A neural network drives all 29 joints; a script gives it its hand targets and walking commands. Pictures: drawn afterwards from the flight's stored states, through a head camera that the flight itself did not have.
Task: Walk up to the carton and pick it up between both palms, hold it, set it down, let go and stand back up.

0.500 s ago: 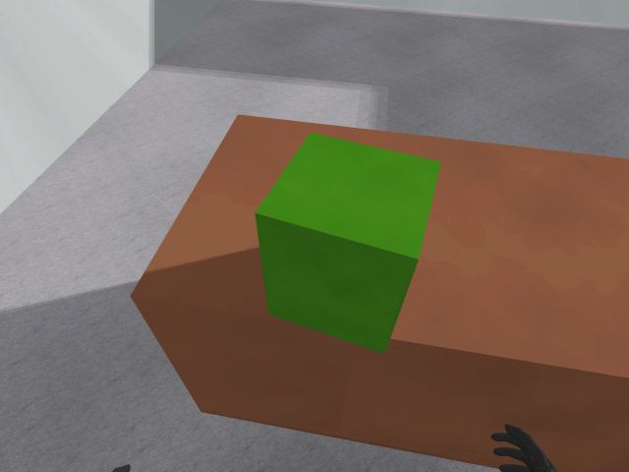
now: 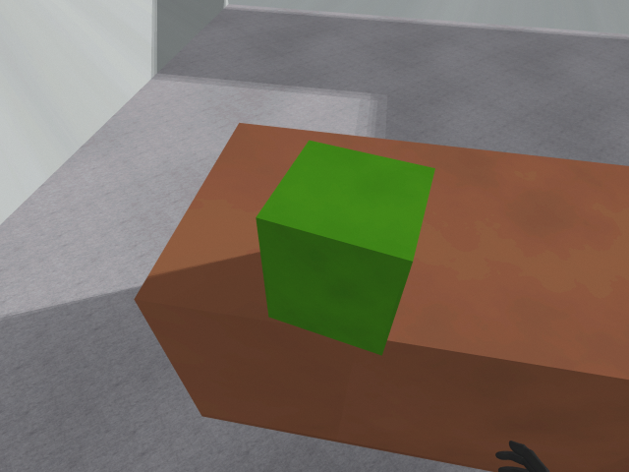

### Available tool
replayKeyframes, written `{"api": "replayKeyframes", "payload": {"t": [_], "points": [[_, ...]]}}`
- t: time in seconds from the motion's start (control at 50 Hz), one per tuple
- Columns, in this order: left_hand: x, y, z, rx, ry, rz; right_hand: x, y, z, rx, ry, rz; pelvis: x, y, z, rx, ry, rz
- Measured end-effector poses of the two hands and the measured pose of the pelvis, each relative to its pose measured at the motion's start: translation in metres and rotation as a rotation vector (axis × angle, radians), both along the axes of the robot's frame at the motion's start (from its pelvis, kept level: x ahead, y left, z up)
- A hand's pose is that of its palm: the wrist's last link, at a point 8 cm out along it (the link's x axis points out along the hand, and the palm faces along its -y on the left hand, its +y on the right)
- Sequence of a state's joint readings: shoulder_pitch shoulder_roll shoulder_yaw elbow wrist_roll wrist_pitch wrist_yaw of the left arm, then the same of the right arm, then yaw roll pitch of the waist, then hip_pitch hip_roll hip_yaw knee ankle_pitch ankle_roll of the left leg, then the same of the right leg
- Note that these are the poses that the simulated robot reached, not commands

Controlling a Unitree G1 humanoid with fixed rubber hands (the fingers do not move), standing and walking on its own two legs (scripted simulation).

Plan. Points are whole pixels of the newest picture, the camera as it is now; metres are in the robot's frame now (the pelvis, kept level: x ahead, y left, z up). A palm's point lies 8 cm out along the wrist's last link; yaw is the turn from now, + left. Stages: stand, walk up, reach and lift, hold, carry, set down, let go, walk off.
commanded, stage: walk up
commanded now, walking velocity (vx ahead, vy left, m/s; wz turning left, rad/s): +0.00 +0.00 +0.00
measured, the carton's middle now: (345, 248) +0.46 -0.05 +0.00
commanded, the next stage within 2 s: none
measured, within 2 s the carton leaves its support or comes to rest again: neither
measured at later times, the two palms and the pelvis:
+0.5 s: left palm out of the picture +0.11 +0.32 -0.11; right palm out of the picture +0.12 -0.29 -0.09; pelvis +0.03 +0.01 +0.00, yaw -1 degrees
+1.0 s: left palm out of the picture +0.15 +0.36 -0.12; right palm out of the picture +0.12 -0.26 -0.08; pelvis +0.05 +0.06 +0.00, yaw -4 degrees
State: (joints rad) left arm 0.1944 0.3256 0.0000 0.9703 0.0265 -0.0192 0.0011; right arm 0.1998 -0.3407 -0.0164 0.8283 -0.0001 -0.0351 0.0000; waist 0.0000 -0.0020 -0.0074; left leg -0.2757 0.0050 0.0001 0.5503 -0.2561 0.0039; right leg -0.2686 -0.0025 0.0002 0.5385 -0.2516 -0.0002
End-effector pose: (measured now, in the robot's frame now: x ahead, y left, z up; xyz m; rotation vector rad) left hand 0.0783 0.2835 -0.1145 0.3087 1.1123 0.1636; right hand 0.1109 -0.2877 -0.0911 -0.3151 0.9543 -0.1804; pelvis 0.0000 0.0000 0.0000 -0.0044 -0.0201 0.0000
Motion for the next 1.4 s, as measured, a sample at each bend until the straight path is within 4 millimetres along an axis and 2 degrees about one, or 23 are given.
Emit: {"api": "replayKeyframes", "payload": {"t": [0.16,0.24,0.32,0.38,0.5,0.62,0.76,0.88,0.96,1.06,1.2,1.32,1.4], "points": [[0.000,0.004,0.003,0.008,0.000,0.000,-0.003,-0.005,0.001,-0.009,0.025,-0.010,0.002,0.000,0.002,0.000,-0.003,-0.001],[0.005,0.015,0.003,0.022,0.004,-0.012,-0.002,-0.007,0.004,-0.026,0.031,-0.026,0.007,0.006,0.001,-0.004,-0.005,-0.010],[0.014,0.032,0.001,0.035,0.005,-0.026,0.001,-0.001,0.004,-0.043,0.039,-0.033,0.012,0.016,-0.001,-0.013,-0.001,-0.012],[0.021,0.038,0.002,0.041,0.009,-0.035,0.005,0.002,0.005,-0.045,0.046,-0.038,0.018,0.019,0.000,-0.015,0.001,-0.016],[0.037,0.032,0.005,0.045,0.019,-0.054,0.009,-0.007,0.005,-0.047,0.084,-0.055,0.031,0.012,0.002,-0.018,-0.005,-0.025],[0.041,0.023,0.003,0.084,0.024,-0.048,0.015,-0.020,-0.017,-0.019,0.121,-0.077,0.042,0.000,-0.008,-0.005,-0.038,-0.029],[0.056,0.035,0.014,0.112,0.016,-0.084,0.007,-0.012,-0.020,-0.007,0.154,-0.116,0.047,0.011,-0.005,0.001,-0.032,-0.058],[0.064,0.057,-0.001,0.077,0.002,-0.102,0.005,0.008,-0.014,-0.050,0.159,-0.129,0.048,0.039,-0.011,-0.027,-0.016,-0.060],[0.069,0.068,-0.006,0.052,0.013,-0.099,0.008,0.026,-0.001,-0.060,0.136,-0.141,0.052,0.053,-0.006,-0.036,-0.016,-0.067],[0.074,0.076,-0.005,0.038,0.025,-0.101,0.014,0.035,0.011,-0.075,0.127,-0.136,0.057,0.062,0.002,-0.050,-0.004,-0.070],[0.069,0.079,-0.002,0.062,0.048,-0.095,0.012,0.037,-0.001,-0.051,0.155,-0.133,0.057,0.062,-0.001,-0.026,-0.004,-0.065],[0.070,0.069,0.001,0.103,0.037,-0.094,0.011,0.027,-0.023,-0.006,0.146,-0.145,0.057,0.048,-0.011,0.003,-0.035,-0.074],[0.074,0.063,0.012,0.115,0.015,-0.105,0.006,0.027,-0.025,0.024,0.127,-0.165,0.055,0.044,-0.007,0.010,-0.043,-0.092]]}}
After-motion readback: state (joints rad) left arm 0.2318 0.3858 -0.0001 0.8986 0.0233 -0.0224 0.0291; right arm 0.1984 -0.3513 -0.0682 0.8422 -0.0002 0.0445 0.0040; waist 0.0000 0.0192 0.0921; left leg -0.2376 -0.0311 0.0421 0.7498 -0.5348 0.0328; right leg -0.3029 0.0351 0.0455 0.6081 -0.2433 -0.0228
